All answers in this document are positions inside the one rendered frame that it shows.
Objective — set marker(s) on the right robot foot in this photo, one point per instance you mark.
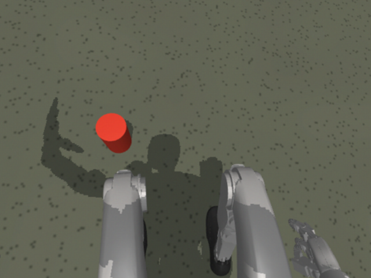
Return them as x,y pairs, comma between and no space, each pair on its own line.
219,268

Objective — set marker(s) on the right robot hand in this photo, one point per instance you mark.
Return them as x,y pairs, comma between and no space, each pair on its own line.
320,257

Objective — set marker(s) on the can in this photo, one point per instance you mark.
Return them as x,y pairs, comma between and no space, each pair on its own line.
113,131

